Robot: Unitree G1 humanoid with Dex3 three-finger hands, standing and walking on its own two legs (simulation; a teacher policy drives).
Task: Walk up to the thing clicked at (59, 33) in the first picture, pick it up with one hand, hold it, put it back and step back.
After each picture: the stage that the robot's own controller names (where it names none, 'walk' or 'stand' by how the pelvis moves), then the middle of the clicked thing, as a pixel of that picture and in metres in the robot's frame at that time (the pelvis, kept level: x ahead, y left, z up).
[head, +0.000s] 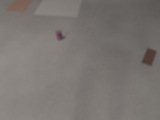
stand; (59, 35) +1.59 +0.27 -0.72
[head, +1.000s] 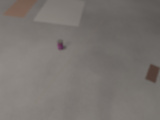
walk; (60, 44) +1.47 +0.17 -0.70
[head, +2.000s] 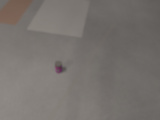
walk; (58, 67) +0.97 +0.18 -0.71
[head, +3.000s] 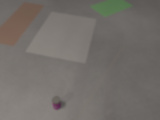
walk; (56, 103) +0.64 +0.17 -0.70
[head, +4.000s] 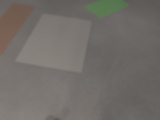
stand; out of the picture +0.46 +0.19 -0.70
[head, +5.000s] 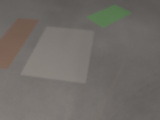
stand; out of the picture +0.42 +0.20 -0.72
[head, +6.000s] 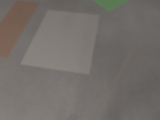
walk; out of the picture +0.34 +0.21 -0.70
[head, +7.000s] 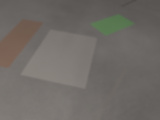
stand; out of the picture +0.43 +0.18 -0.71
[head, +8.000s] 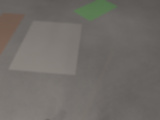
stand; out of the picture +0.47 +0.23 -0.70
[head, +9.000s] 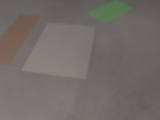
walk; out of the picture +0.44 +0.22 -0.72
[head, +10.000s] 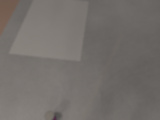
stand; (50, 117) +0.38 +0.23 -0.68
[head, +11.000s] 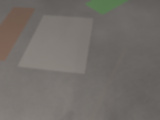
stand; out of the picture +0.41 +0.22 -0.70
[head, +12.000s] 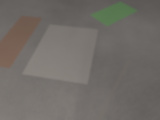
stand; out of the picture +0.39 +0.22 -0.72
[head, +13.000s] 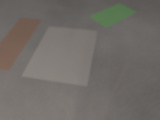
stand; out of the picture +0.38 +0.22 -0.72
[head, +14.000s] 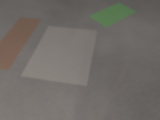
stand; out of the picture +0.37 +0.22 -0.72
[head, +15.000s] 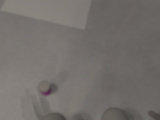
go down; (45, 88) +0.44 +0.19 -0.51
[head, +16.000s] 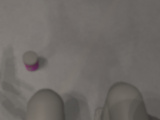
go down; (31, 61) +0.49 +0.20 -0.32
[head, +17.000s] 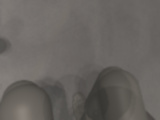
close in; out of the picture +0.48 +0.23 -0.26
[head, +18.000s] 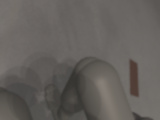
close; out of the picture +0.47 +0.26 -0.24
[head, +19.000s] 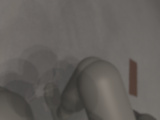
lift; out of the picture +0.46 +0.26 -0.24
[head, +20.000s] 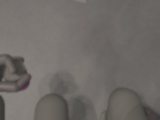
lift; (17, 76) +0.36 +0.22 -0.08
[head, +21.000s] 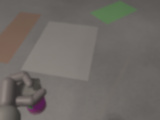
hold; (33, 97) +0.32 +0.17 +0.02
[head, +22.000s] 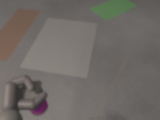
hold; (35, 99) +0.32 +0.17 -0.01
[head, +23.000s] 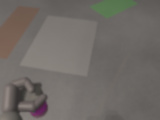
hold; (35, 101) +0.32 +0.17 -0.02
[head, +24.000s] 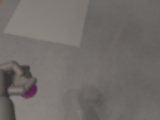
crouch; (24, 83) +0.37 +0.19 -0.07
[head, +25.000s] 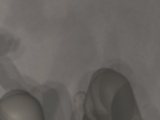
lower; out of the picture +0.51 +0.26 -0.14
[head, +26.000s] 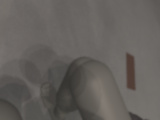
lower; out of the picture +0.47 +0.26 -0.25
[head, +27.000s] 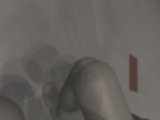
lower; out of the picture +0.47 +0.27 -0.25
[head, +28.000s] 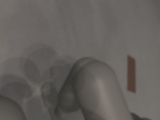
lower; out of the picture +0.47 +0.27 -0.25
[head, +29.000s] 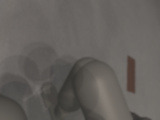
lower; out of the picture +0.47 +0.26 -0.25
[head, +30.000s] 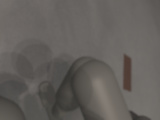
open; out of the picture +0.47 +0.26 -0.25
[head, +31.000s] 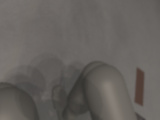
stand; out of the picture +0.46 +0.25 -0.26
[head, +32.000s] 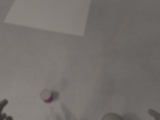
stand; (46, 96) +0.44 +0.19 -0.54
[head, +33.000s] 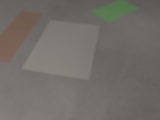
stand; out of the picture +0.40 +0.19 -0.67
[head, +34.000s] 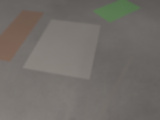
stand; out of the picture +0.40 +0.19 -0.67
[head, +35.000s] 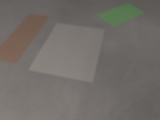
stand; out of the picture +0.41 +0.19 -0.70
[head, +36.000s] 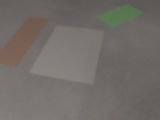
stand; out of the picture +0.40 +0.20 -0.72
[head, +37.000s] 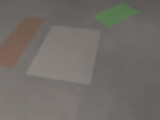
stand; out of the picture +0.39 +0.21 -0.72
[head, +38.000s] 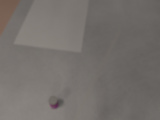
walk; (53, 102) +0.51 +0.18 -0.71
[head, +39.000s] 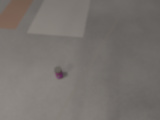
walk; (58, 73) +0.85 +0.26 -0.69
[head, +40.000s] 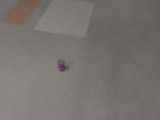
stand; (61, 65) +1.03 +0.18 -0.71
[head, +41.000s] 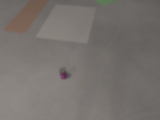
stand; (63, 73) +0.98 +0.20 -0.73
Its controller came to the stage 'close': yes
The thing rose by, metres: 0.70
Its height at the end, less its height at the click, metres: +0.00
